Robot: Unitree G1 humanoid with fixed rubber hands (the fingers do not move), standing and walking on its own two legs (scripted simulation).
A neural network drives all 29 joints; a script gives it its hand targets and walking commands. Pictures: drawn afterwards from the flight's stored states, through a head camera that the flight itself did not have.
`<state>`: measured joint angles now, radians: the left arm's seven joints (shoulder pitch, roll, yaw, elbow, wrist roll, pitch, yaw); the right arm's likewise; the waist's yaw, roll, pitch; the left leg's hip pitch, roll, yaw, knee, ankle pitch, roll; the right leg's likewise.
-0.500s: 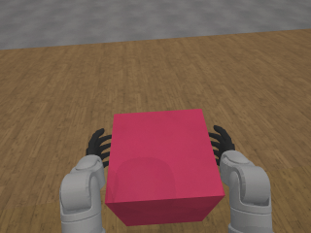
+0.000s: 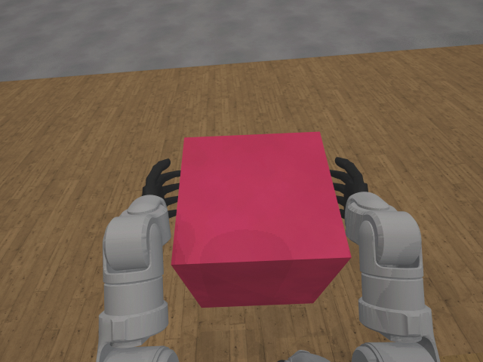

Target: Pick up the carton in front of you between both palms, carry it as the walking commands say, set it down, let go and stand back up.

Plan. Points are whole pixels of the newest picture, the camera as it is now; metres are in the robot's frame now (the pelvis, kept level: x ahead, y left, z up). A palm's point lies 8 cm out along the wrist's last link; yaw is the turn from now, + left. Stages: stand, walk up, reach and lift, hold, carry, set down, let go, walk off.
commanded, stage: carry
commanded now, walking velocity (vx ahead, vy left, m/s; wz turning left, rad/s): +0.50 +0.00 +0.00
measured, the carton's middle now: (254, 228) +0.32 +0.00 +0.04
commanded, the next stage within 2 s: none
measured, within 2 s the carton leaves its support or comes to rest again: neither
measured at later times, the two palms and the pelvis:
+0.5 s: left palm (190, 83) +0.70 +0.14 +0.10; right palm (317, 78) +0.68 -0.16 +0.11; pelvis +0.32 +0.00 -0.01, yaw -3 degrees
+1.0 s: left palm (204, 40) +1.01 +0.13 +0.07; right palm (297, 36) +1.02 -0.17 +0.06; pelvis +0.66 -0.02 -0.06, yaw +0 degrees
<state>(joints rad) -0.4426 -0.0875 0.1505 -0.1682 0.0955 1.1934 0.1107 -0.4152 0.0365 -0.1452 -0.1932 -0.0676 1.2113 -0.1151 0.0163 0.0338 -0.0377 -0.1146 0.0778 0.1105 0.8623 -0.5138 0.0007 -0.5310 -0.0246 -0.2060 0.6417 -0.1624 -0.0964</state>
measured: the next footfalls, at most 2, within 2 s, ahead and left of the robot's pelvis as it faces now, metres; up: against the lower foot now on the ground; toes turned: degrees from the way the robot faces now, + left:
left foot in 0.46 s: +0.44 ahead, +0.04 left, -0.03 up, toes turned +2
right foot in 0.92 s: +0.76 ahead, -0.06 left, -0.07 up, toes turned -2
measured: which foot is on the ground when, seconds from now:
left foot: up 0.00-0.44, down 0.46-0.94, up 0.96-1.00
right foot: down 0.00-0.48, up 0.50-0.90, down 0.92-1.00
